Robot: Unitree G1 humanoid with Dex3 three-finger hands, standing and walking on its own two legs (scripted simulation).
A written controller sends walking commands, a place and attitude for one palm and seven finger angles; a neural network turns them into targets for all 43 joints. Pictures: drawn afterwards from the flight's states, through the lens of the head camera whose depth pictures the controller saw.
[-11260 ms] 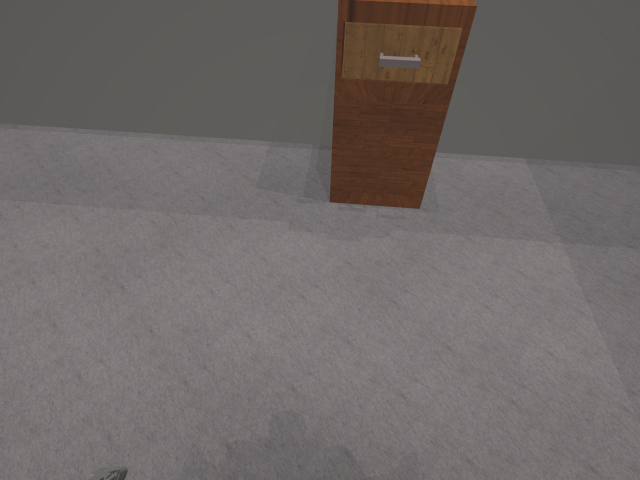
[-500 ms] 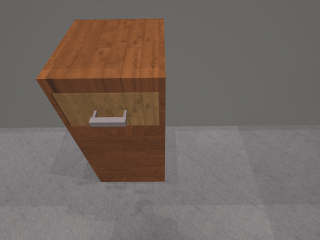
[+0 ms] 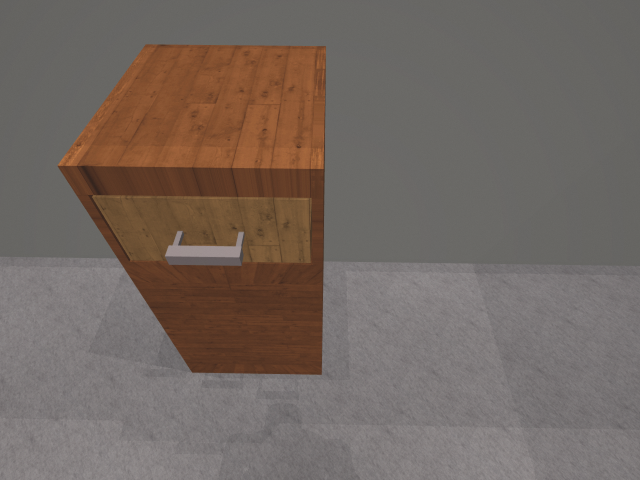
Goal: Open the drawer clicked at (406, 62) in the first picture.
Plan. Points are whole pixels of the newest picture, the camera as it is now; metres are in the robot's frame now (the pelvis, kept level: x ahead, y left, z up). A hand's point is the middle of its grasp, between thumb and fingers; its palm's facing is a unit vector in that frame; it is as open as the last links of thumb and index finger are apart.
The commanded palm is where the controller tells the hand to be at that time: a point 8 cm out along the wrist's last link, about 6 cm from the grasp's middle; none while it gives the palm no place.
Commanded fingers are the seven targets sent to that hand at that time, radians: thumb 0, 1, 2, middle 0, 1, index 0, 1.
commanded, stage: raise the hand with hooked fingers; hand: left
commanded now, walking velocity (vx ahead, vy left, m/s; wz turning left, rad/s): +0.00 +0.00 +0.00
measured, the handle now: (207, 246) +0.51 +0.24 -0.08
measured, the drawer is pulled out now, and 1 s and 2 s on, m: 0.00 0.00 0.00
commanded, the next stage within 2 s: move the hooked fingers above the handle in 1.88 s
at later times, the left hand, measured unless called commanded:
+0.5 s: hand out of the picture +0.13 +0.21 -0.07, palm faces +0.02 -0.09 -1.00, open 9.2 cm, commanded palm +0.14 +0.22 +0.00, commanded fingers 0.00 0.27 0.63 -0.25 -0.70 -0.25 -0.70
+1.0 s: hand (126, 401) +0.20 +0.25 +0.00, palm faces +0.06 -0.10 -0.99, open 12.1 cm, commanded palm +0.18 +0.25 +0.07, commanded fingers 0.00 -0.31 0.38 -0.29 -1.08 -0.29 -1.08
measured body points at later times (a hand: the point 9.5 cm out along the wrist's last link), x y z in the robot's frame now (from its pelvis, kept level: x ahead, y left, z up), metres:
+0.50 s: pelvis -0.07 +0.00 -0.05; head -0.03 -0.02 +0.40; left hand +0.12 +0.22 -0.02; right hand +0.20 -0.22 -0.11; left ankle -0.06 +0.14 -0.74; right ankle -0.04 -0.09 -0.74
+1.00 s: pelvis -0.06 +0.03 -0.02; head -0.04 +0.00 +0.43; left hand +0.20 +0.25 +0.05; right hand +0.10 -0.22 -0.13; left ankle -0.06 +0.14 -0.74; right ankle -0.04 -0.09 -0.74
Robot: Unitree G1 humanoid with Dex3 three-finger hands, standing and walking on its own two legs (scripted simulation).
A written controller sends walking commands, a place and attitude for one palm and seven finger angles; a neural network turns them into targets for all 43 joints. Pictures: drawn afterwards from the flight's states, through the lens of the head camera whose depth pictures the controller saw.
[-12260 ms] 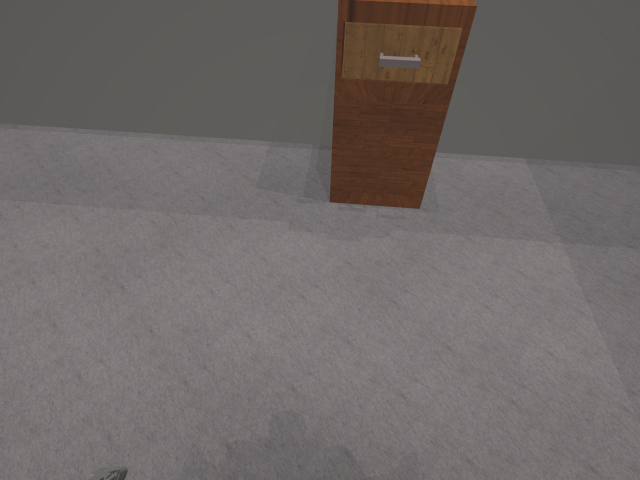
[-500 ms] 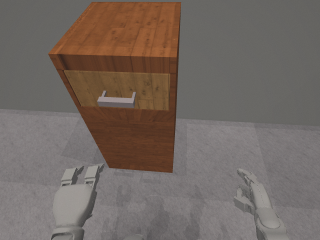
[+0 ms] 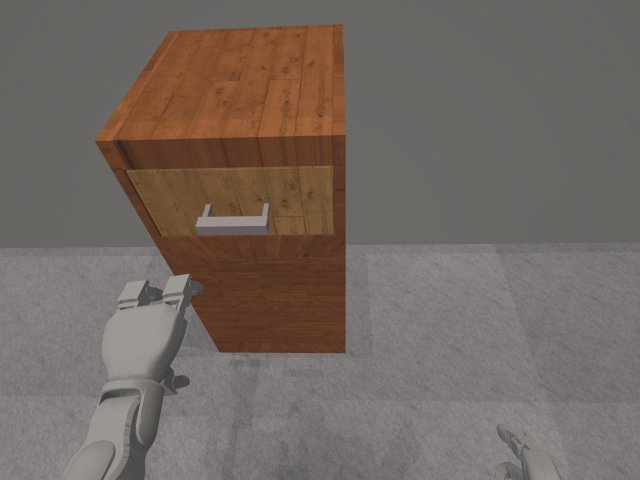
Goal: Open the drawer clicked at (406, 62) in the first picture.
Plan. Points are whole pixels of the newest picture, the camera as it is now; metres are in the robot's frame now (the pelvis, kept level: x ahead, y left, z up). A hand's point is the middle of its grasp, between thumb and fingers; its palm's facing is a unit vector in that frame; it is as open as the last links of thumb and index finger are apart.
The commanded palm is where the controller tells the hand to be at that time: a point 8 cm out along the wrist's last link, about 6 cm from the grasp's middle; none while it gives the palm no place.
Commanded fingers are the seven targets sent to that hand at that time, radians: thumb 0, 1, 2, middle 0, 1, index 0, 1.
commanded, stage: raise the hand with hooked fingers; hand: left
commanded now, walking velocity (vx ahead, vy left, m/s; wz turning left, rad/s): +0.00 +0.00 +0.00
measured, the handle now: (235, 217) +0.56 +0.23 -0.06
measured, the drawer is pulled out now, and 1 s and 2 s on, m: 0.00 0.00 0.00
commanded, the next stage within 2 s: move the hooked fingers above the handle in 0.88 s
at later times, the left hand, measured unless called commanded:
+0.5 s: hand (155, 276) +0.32 +0.24 +0.09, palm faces +0.04 -0.06 -1.00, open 13.8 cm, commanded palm +0.30 +0.24 +0.15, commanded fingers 0.00 -0.50 0.30 -0.30 -1.20 -0.30 -1.20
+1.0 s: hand (162, 270) +0.33 +0.24 +0.08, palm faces +0.04 -0.08 -1.00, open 13.9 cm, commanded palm +0.31 +0.24 +0.14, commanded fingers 0.00 -0.50 0.30 -0.30 -1.20 -0.30 -1.20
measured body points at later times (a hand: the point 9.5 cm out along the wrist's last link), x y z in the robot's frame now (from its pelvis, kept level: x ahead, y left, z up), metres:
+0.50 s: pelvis +0.02 +0.00 +0.02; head +0.04 -0.04 +0.47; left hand +0.31 +0.24 +0.14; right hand +0.24 -0.21 -0.09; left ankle +0.00 +0.11 -0.72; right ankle +0.03 -0.12 -0.72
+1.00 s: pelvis +0.03 -0.01 +0.02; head +0.06 -0.04 +0.47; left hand +0.33 +0.24 +0.14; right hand +0.22 -0.23 -0.10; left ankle +0.00 +0.11 -0.72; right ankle +0.03 -0.12 -0.72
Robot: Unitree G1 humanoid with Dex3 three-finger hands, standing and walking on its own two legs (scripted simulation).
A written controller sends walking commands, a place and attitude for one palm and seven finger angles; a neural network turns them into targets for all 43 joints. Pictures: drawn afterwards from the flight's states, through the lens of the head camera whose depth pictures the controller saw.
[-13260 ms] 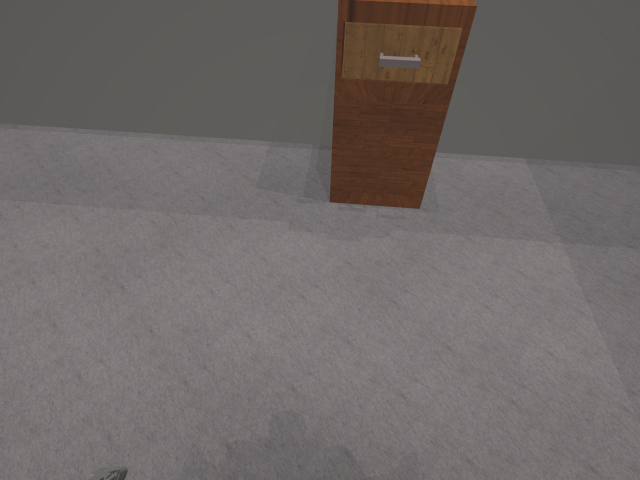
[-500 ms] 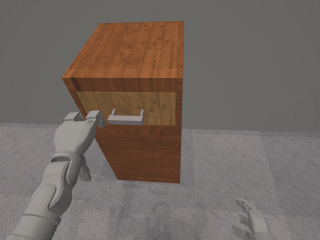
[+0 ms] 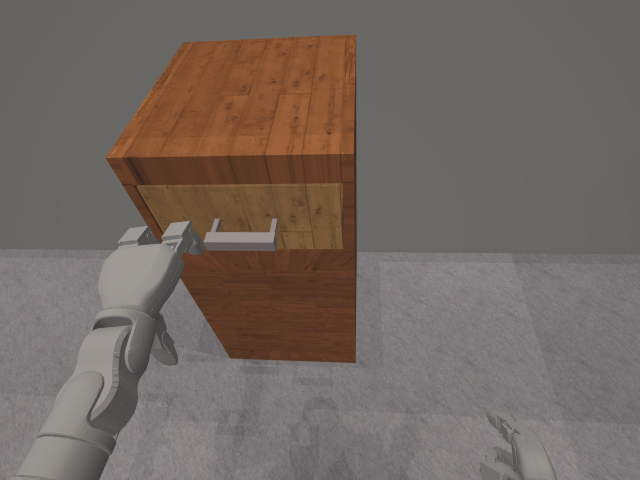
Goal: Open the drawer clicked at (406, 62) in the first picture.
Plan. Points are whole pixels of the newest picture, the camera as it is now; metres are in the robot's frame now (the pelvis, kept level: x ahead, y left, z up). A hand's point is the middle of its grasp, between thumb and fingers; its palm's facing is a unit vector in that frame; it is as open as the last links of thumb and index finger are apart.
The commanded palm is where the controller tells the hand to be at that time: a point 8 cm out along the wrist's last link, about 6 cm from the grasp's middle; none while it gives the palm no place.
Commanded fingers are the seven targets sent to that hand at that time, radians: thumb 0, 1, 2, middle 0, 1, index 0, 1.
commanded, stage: move the hooked fingers above the handle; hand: left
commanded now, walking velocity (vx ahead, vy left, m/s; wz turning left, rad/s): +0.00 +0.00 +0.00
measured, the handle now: (243, 232) +0.53 +0.23 -0.07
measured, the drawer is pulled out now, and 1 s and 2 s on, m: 0.00 0.00 0.00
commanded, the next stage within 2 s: none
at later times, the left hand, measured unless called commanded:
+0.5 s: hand (196, 274) +0.36 +0.23 +0.04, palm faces -0.02 -0.06 -1.00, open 13.9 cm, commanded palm +0.34 +0.24 +0.10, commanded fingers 0.00 -0.50 0.30 -0.30 -1.20 -0.30 -1.20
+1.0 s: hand (211, 259) +0.41 +0.23 +0.01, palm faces -0.07 -0.03 -1.00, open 13.9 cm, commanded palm +0.40 +0.24 +0.07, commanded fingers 0.00 -0.50 0.30 -0.30 -1.20 -0.30 -1.20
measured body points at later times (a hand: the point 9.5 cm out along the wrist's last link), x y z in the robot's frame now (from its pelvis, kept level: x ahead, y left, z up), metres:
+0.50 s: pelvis -0.01 +0.00 -0.01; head +0.04 -0.02 +0.44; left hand +0.36 +0.23 +0.09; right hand +0.13 -0.25 -0.14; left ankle -0.03 +0.12 -0.74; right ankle -0.01 -0.11 -0.74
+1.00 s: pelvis -0.01 +0.00 -0.02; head +0.05 -0.01 +0.43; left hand +0.41 +0.23 +0.06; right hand +0.07 -0.27 -0.15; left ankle -0.03 +0.12 -0.74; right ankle -0.01 -0.11 -0.74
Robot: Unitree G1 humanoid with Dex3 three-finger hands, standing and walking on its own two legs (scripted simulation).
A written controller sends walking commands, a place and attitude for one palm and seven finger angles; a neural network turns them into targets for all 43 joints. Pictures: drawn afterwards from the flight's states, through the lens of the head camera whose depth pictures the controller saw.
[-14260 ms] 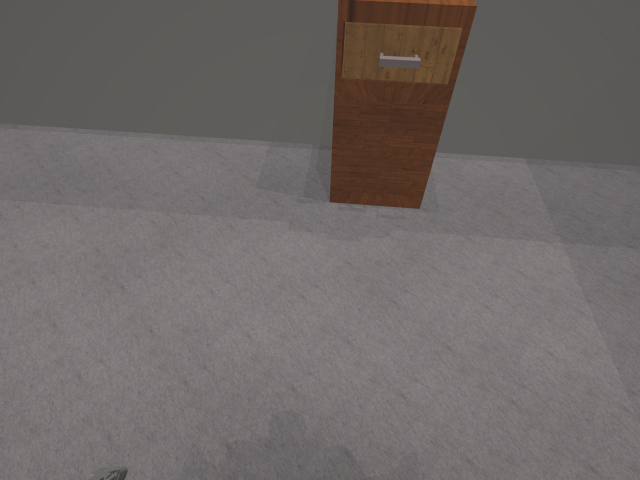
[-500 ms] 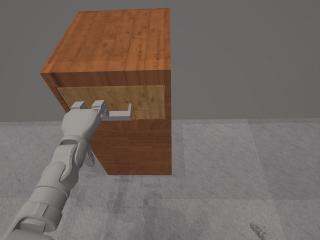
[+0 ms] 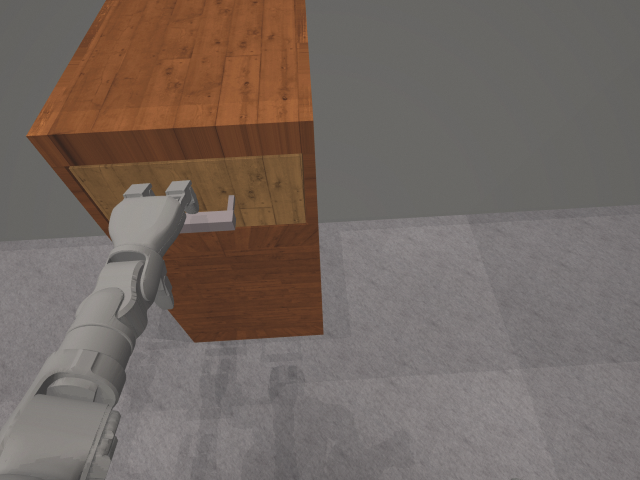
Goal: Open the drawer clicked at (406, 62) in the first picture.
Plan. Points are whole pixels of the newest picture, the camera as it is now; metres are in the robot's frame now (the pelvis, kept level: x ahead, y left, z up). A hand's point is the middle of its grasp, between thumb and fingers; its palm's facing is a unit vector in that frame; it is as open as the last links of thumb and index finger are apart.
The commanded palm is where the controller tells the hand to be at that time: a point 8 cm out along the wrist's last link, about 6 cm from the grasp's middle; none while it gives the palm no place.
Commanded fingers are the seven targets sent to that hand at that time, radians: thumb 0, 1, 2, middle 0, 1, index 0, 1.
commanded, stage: move the hooked fingers above the handle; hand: left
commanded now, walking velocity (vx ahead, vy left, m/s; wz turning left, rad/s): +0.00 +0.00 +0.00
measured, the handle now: (197, 212) +0.54 +0.23 -0.06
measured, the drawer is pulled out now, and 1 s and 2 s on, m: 0.00 0.00 0.00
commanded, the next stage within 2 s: lower the fingers behind the handle in 1.18 s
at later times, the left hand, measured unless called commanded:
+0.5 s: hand (188, 220) +0.48 +0.22 +0.00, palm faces -0.07 -0.02 -1.00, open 13.9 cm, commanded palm +0.47 +0.23 +0.06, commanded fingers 0.00 -0.50 0.30 -0.30 -1.20 -0.30 -1.20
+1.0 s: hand (181, 221) +0.49 +0.23 -0.01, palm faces -0.10 -0.04 -0.99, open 13.9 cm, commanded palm +0.47 +0.23 +0.06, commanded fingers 0.00 -0.50 0.30 -0.30 -1.20 -0.30 -1.20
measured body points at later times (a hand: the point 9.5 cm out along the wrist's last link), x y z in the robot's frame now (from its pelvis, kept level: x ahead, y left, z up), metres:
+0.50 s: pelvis +0.00 +0.01 -0.02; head +0.10 +0.00 +0.42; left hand +0.48 +0.22 +0.05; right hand +0.00 -0.26 -0.15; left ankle -0.02 +0.11 -0.72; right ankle +0.01 -0.11 -0.72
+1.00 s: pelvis +0.01 +0.02 -0.01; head +0.12 +0.01 +0.42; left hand +0.49 +0.23 +0.04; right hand +0.02 -0.26 -0.15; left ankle -0.02 +0.11 -0.72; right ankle +0.01 -0.11 -0.72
